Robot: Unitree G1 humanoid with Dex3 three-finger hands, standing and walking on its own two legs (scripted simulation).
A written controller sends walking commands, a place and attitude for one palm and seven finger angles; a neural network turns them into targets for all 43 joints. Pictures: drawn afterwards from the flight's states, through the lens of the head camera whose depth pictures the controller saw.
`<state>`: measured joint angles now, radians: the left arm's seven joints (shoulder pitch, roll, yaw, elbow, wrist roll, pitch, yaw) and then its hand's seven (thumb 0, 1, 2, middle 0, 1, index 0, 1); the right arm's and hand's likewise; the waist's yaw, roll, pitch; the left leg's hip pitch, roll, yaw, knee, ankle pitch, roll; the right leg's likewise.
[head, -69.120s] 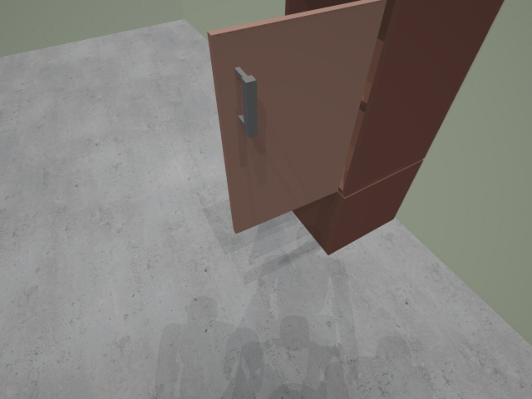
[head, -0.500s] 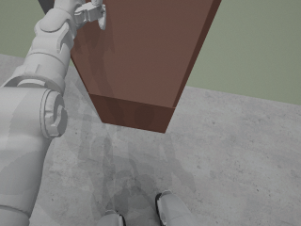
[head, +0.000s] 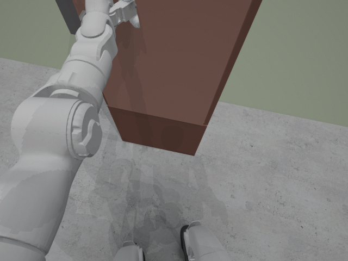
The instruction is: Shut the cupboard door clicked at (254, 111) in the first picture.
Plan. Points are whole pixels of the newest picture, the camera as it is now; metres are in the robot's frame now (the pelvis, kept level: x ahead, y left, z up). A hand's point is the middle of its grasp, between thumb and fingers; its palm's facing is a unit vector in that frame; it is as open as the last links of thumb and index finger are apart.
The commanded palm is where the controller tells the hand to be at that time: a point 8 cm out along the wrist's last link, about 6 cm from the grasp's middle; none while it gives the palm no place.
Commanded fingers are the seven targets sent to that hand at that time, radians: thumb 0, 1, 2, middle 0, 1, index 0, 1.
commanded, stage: pull the fist back off the door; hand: left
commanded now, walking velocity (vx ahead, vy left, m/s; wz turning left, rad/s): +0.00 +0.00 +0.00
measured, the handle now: out of the picture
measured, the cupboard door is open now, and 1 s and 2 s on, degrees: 0 0 0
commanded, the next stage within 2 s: draw the hand back to the body in 0.74 s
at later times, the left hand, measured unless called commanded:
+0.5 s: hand (142, 11) +0.57 -0.03 +0.18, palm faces -0.07 -1.00 +0.01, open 3.2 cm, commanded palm +0.54 +0.02 +0.17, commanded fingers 0.00 0.90 0.90 -1.30 -1.50 -1.30 -1.50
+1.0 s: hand (133, 27) +0.53 -0.01 +0.18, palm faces -0.06 -1.00 +0.05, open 3.1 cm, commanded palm +0.47 +0.06 +0.18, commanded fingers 0.00 0.90 0.90 -1.30 -1.50 -1.30 -1.50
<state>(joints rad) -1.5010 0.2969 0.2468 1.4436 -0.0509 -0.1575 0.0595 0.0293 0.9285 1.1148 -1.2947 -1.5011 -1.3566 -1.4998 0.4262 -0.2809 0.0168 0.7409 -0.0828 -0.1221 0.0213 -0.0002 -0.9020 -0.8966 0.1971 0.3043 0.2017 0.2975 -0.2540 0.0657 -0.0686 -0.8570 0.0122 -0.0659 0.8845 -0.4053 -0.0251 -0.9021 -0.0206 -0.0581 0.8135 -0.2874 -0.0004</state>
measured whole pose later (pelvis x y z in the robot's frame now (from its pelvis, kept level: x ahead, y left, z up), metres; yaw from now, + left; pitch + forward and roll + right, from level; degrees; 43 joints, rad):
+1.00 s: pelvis +0.04 +0.01 +0.03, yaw -4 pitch +13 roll +0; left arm -0.97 0.02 0.20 1.03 -0.03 -0.19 0.22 0.02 0.90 0.90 -1.30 -1.50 -1.30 -1.50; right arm 0.36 -0.23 -0.02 0.65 -0.04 0.01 0.05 0.00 -0.90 -0.90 0.20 0.30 0.20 0.30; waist -0.11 0.05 -0.13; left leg -0.49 0.02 0.02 0.68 -0.41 0.00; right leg -0.60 -0.01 0.03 0.67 -0.30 0.02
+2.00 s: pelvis +0.02 +0.01 +0.05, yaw -2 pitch -4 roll +0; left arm 0.38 0.31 0.29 -0.26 -0.05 -0.11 0.09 0.02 0.89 0.90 -0.52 -0.65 -0.53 -0.65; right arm 0.21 -0.21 0.03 0.64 0.00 -0.06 -0.08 0.01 -0.90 -0.90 0.20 0.30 0.20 0.30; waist 0.05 0.07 0.01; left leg -0.06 0.01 -0.01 0.42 -0.28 0.00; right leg -0.14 -0.02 -0.01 0.41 -0.18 0.02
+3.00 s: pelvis -0.02 +0.03 +0.04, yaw -2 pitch -1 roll +0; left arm 0.54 0.44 0.46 -0.46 -0.05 -0.18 0.15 0.02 0.89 0.90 -0.21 -0.30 -0.22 -0.30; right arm 0.19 -0.23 -0.01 0.55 0.01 0.00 -0.10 0.01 -0.90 -0.90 0.20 0.30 0.20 0.30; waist 0.01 0.01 0.00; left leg -0.29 -0.04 0.01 0.59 -0.29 0.03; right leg -0.37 -0.07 0.02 0.56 -0.18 0.05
